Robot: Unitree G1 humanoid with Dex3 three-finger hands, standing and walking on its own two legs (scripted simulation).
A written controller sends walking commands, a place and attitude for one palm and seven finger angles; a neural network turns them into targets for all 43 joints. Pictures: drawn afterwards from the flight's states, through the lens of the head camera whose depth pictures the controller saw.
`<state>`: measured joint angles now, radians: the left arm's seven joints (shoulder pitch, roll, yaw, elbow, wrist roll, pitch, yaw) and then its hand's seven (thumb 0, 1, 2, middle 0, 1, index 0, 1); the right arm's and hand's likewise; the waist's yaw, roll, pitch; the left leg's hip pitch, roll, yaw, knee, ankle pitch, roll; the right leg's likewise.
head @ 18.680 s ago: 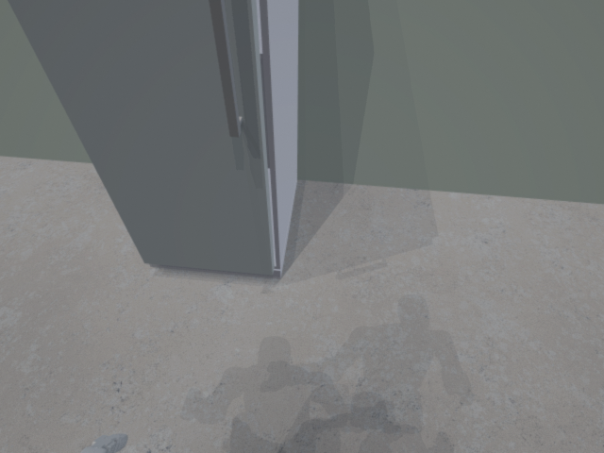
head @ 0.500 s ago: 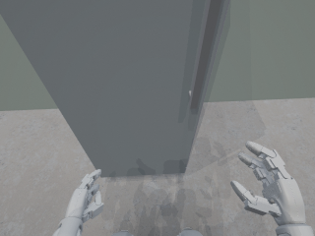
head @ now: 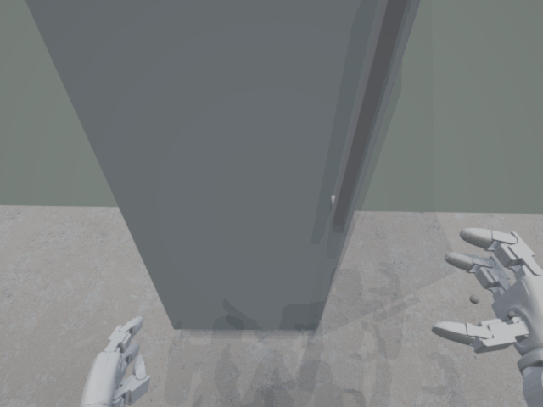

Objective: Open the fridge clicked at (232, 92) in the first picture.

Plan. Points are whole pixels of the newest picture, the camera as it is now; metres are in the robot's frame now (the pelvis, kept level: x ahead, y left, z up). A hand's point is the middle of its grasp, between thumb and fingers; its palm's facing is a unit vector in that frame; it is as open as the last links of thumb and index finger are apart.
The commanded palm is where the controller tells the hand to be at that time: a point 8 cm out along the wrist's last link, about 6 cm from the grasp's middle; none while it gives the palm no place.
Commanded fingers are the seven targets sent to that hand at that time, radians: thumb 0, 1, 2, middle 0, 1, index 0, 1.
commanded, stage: raise the hand to about handle height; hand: right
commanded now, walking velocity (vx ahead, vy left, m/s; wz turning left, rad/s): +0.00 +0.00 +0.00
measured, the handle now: (362, 103) +0.48 -0.11 +0.24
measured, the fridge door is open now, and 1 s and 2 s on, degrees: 0 0 0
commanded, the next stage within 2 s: move the hooked fingers beside the handle in 0.98 s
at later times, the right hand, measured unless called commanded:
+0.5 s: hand (528, 234) +0.27 -0.27 +0.20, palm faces +0.07 +0.99 -0.09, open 14.0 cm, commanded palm +0.24 -0.31 +0.20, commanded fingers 0.00 0.50 -0.30 0.30 1.20 0.30 1.20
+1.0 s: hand (527, 230) +0.28 -0.27 +0.20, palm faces +0.07 +0.99 -0.08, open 14.0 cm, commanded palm +0.24 -0.31 +0.20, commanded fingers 0.00 0.50 -0.30 0.30 1.20 0.30 1.20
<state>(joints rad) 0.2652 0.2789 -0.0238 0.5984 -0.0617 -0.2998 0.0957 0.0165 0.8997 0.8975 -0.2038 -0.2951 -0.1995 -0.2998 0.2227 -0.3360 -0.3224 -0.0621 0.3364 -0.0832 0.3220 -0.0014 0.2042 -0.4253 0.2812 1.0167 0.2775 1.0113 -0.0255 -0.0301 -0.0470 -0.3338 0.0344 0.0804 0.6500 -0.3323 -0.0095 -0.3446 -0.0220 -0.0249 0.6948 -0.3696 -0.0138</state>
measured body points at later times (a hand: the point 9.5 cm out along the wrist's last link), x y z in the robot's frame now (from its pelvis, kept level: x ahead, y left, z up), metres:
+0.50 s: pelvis +0.00 +0.01 +0.01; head -0.02 +0.04 +0.46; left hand +0.19 +0.23 -0.06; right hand +0.26 -0.32 +0.21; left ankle +0.00 +0.13 -0.72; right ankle +0.00 -0.11 -0.72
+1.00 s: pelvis +0.00 +0.01 +0.02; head -0.02 +0.03 +0.47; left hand +0.19 +0.24 -0.05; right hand +0.27 -0.32 +0.21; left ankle +0.00 +0.13 -0.72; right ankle +0.00 -0.11 -0.72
